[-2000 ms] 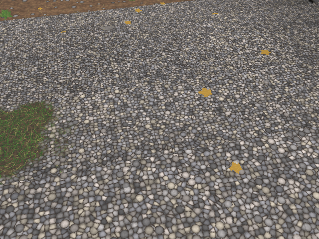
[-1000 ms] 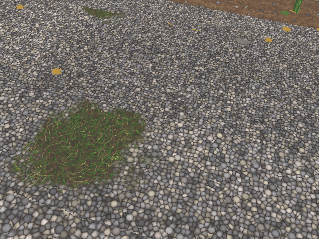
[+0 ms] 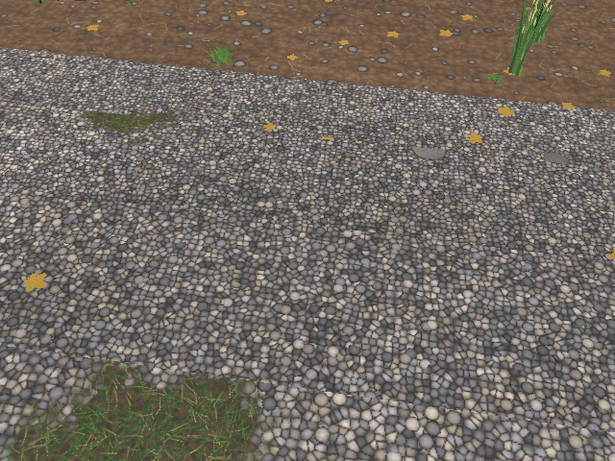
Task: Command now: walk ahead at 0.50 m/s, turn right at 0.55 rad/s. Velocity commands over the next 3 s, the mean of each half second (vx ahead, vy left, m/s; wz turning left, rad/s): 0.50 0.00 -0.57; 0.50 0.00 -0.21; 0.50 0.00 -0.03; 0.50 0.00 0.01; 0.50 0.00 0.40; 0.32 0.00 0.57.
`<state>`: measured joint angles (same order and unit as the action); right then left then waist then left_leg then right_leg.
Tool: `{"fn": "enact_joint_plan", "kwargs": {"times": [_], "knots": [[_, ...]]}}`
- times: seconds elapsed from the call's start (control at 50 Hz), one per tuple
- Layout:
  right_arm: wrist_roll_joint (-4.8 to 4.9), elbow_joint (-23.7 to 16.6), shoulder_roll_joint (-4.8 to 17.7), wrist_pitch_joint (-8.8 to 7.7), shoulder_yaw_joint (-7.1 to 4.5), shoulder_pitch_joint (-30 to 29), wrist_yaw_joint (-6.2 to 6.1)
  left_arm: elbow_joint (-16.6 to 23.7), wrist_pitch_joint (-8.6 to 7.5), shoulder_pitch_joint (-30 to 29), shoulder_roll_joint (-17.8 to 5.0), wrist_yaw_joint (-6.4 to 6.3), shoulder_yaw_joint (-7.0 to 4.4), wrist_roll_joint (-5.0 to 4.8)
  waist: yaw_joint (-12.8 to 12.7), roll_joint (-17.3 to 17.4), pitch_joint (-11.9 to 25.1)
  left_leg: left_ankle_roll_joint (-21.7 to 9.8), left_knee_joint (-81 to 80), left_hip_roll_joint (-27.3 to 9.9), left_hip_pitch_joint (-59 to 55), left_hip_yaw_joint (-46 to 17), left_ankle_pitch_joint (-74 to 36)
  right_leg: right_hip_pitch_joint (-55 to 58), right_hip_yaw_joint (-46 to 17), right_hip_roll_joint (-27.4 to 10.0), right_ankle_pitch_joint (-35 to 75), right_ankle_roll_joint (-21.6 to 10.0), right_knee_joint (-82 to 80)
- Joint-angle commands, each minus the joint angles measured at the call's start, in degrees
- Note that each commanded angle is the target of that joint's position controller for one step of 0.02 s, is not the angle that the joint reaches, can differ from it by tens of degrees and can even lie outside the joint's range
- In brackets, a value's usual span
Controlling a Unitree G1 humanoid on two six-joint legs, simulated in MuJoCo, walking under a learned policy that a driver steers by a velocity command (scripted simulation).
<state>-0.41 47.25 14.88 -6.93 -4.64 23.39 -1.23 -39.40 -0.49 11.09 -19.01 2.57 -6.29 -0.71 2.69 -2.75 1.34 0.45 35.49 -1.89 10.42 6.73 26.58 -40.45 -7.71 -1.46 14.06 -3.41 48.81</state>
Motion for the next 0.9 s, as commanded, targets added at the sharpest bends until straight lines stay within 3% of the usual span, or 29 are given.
{"fn": "enact_joint_plan", "kwargs": {"times": [0.02,0.12,0.14,0.18,0.2,0.22,0.24,0.26,0.28,0.3,0.32,0.34,0.36,0.38,0.4,0.42,0.48,0.52,0.56,0.62,0.64,0.66,0.68,0.7,0.72,0.74,0.78,0.82,0.9], "knots": [[-0.04,-2.84,5.94,-0.57,-0.85,1.84,-1.70,4.65,-0.41,-7.06,0.96,1.88,0.70,-0.29,1.11,6.45,-4.39,-8.24,-4.24,-13.90,4.47,-9.35,-5.90,-2.42,-0.09,0.89,10.66,-0.73,-4.07],[0.43,-2.55,4.53,1.26,-0.24,8.21,-1.34,6.93,-0.44,-16.32,2.92,3.28,1.89,-1.01,5.59,6.36,-7.77,-5.29,6.80,-15.52,2.31,-6.90,-5.01,-2.74,3.68,1.17,14.06,-0.96,-11.41],[0.58,-2.79,4.72,1.84,-0.21,8.18,-1.22,6.70,-0.50,-16.76,2.86,3.52,1.98,-1.62,5.85,6.74,-8.60,-4.57,8.76,-15.73,2.15,-6.58,-6.37,-1.37,4.20,0.64,12.98,-0.72,-13.24],[1.16,-3.31,5.18,2.85,-0.30,6.90,-1.01,3.90,-0.78,-13.08,2.00,3.45,1.80,-1.81,5.08,6.70,-9.63,-2.35,14.45,-15.54,1.75,-4.24,-13.14,4.15,5.05,-0.93,11.18,-0.76,-20.29],[1.48,-3.01,7.07,3.37,-0.96,5.35,-1.02,1.29,-0.52,-6.90,1.15,2.80,1.11,-1.72,1.70,7.54,-7.72,-1.66,20.95,-16.26,2.35,-3.40,-20.07,11.74,4.95,-2.56,9.86,-1.68,-23.50],[1.70,-2.09,7.49,3.01,-1.37,6.38,-0.81,-1.72,-0.63,1.86,-0.98,1.95,-0.31,-0.66,-2.50,5.39,-1.65,-1.71,32.86,-13.62,4.10,-1.30,-29.16,25.80,8.15,0.34,12.26,-3.05,-25.58],[2.24,-0.89,7.86,2.34,-1.53,4.68,-0.50,-4.87,-0.61,10.94,-3.48,1.54,-1.61,-0.03,-9.38,3.32,2.30,-0.13,51.98,-9.97,11.99,2.31,-26.79,41.67,9.79,0.64,20.29,-6.44,-30.94],[1.04,-1.78,5.63,1.50,-1.44,4.65,-0.58,-7.21,-0.52,16.35,-6.66,1.06,-1.54,0.97,-10.76,-5.64,2.49,2.09,79.15,-1.48,33.89,3.55,19.72,59.33,0.43,-4.96,34.34,-11.03,-23.22],[1.07,-5.19,4.60,-0.04,0.55,10.18,1.07,-5.61,-1.45,17.49,-10.85,0.66,-1.43,1.35,-7.54,-11.29,15.41,1.43,79.88,-3.92,46.15,-9.42,18.55,76.70,-8.05,-13.69,42.61,-15.84,-4.99],[1.39,-7.23,7.36,-0.69,0.43,7.65,1.22,-4.06,-0.70,15.71,-8.77,0.27,-1.67,-0.21,-9.71,-9.62,22.31,1.85,75.12,-5.95,48.09,-12.52,16.50,76.43,-13.72,-15.12,30.18,-19.23,-8.64],[2.06,-7.47,6.13,-1.48,0.61,4.98,0.85,-5.20,-0.29,16.81,-7.12,-0.43,-0.95,-0.39,-9.53,-4.09,21.98,0.43,72.22,-6.17,50.09,-14.33,9.81,70.99,-17.64,-16.10,11.91,-19.29,-14.99],[3.94,-9.65,6.60,-1.98,0.29,0.94,-0.13,-3.67,-0.55,9.97,-9.35,-0.81,-0.96,0.34,-4.35,0.74,16.65,0.23,60.30,-5.61,50.81,-13.24,-3.05,56.47,-27.42,-18.12,-18.42,-19.66,-24.57],[2.50,-9.52,7.07,-0.45,-0.28,-2.60,-1.52,-0.87,-1.02,0.33,-5.91,-1.28,0.37,0.85,-0.61,4.52,6.34,2.89,49.58,-6.28,45.13,-12.87,-9.69,38.78,-28.14,-16.91,-13.22,-18.75,-28.69],[0.99,-8.84,6.13,0.90,-0.23,-0.88,-1.97,-0.12,-1.26,-2.90,-3.88,-1.50,0.92,1.25,1.64,3.83,4.31,4.85,44.42,-7.10,39.01,-14.31,-9.78,30.82,-26.86,-15.81,-7.72,-19.49,-28.43],[0.02,-7.65,5.15,1.74,-0.09,1.26,-2.00,0.24,-1.80,-4.20,-2.73,-1.51,1.27,1.26,2.66,3.82,2.80,6.32,38.05,-8.11,34.05,-14.43,-8.71,24.54,-23.75,-14.18,-5.03,-18.85,-28.51],[-0.43,-8.40,4.84,1.63,-0.12,-0.81,-1.95,0.24,-2.18,-4.57,-2.43,-1.78,1.22,0.98,2.22,3.78,1.43,6.94,29.63,-8.48,31.29,-14.10,-9.89,20.74,-20.70,-11.98,-3.79,-17.54,-28.52],[-0.68,-10.13,3.30,0.74,0.56,-8.58,-0.72,-2.44,-1.77,0.86,-2.68,-4.01,0.85,-0.32,-2.08,-2.08,3.93,5.06,9.84,-3.45,19.44,-10.67,-25.51,18.25,-10.24,-3.52,-2.27,-12.68,-26.95],[0.09,-10.60,3.16,0.77,0.56,-11.69,0.39,-4.33,-1.36,4.50,-2.30,-4.16,0.96,-0.47,-3.87,-2.23,3.56,3.15,4.83,-0.81,16.60,-9.29,-28.71,20.45,-10.65,-3.88,-7.01,-11.44,-26.21],[-0.31,-13.33,3.80,0.51,0.21,-16.73,1.23,-5.13,-0.93,7.50,-2.32,-3.76,1.03,-0.97,-5.38,-1.14,1.70,0.17,2.31,0.27,17.64,-8.86,-25.44,24.51,-14.07,-5.17,-9.57,-10.50,-25.36],[0.02,-13.27,5.47,0.15,-0.62,-13.08,1.70,-5.24,-0.17,7.73,-2.67,-3.74,1.00,-0.70,-2.32,-1.90,0.22,-3.62,-4.82,0.95,11.65,-8.47,-25.31,29.07,-15.14,-4.52,-11.55,-7.54,-21.27],[-0.10,-12.13,7.15,0.17,-1.34,-7.69,1.47,-4.40,-0.27,6.43,-1.78,-3.65,1.34,-0.22,0.05,-0.17,2.63,-5.23,-4.67,-0.72,2.75,-10.37,-28.05,26.20,-12.21,-1.50,-10.12,-5.86,-14.46],[-0.79,-10.75,11.41,0.14,-2.77,-0.19,1.46,-3.95,-1.05,10.68,0.72,-3.30,2.09,-0.31,1.00,11.00,8.64,-11.68,-4.48,-9.35,-15.31,-23.23,-25.95,13.07,-6.18,5.16,-18.13,-2.45,1.60],[-0.08,-8.39,12.04,0.84,-3.47,7.60,1.92,-4.50,-1.67,13.32,0.90,-3.23,2.63,-1.13,3.61,21.96,15.09,-18.05,-12.84,-18.52,-23.57,-44.28,-9.05,3.19,-1.33,9.60,-44.97,0.74,20.33],[1.29,-8.63,8.57,1.12,-2.18,6.91,2.05,-4.16,-1.80,10.12,-1.97,-2.80,1.90,-1.23,3.79,16.59,9.23,-16.80,-16.40,-19.19,-22.42,-49.12,5.70,-5.52,-3.31,7.16,-47.75,0.55,26.09],[1.09,-9.44,7.82,1.66,-1.77,2.68,1.86,-2.89,-1.70,4.45,-3.03,-2.67,1.47,-1.30,3.55,10.42,1.62,-14.82,-17.74,-17.74,-15.52,-43.64,7.21,-8.27,-1.79,4.78,-42.59,0.67,27.64],[0.29,-10.14,7.46,1.87,-1.43,-1.48,1.69,-1.72,-1.66,1.70,-2.93,-2.64,1.57,-0.93,2.05,7.25,-2.87,-13.93,-18.74,-15.42,-8.25,-36.91,0.85,-6.98,-0.17,2.65,-37.80,0.69,23.99],[-0.41,-10.55,6.07,1.82,-0.79,-5.81,1.58,-2.03,-1.50,2.78,-2.22,-2.67,1.30,-0.37,-1.34,8.26,-2.79,-12.63,-20.76,-11.74,-1.10,-29.23,-10.04,-0.03,0.85,-1.38,-32.53,1.22,16.17],[0.20,-9.78,5.59,1.48,-0.61,-6.67,1.97,-2.35,-1.05,3.20,-1.27,-2.88,1.42,-0.02,-2.26,9.01,-1.44,-12.87,-22.85,-10.50,0.21,-25.64,-15.03,3.51,2.19,-2.77,-31.42,1.87,9.88],[0.94,-6.92,9.80,2.04,-1.73,-5.56,1.48,0.38,-1.94,-5.44,1.40,-2.54,2.73,0.95,-0.63,7.36,-0.73,-12.76,-24.38,-9.85,-0.43,-19.14,-26.55,5.81,4.28,-2.87,-21.07,2.87,-6.30]]}}
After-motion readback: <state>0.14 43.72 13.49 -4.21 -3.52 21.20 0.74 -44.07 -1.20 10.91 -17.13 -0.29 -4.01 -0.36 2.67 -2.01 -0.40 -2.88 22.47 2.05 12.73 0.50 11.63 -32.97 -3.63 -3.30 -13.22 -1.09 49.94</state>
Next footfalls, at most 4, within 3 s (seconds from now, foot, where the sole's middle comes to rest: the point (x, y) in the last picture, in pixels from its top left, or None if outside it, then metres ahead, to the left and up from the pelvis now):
0.24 right None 0.30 -0.17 -0.94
0.64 left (313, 457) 0.59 -0.04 -0.94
1.12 right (433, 439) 0.62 -0.34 -0.94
1.62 left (365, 333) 1.05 -0.23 -1.13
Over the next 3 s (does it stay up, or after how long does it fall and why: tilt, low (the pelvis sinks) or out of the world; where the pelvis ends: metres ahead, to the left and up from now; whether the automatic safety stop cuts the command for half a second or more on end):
stays up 1.57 -0.40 -0.47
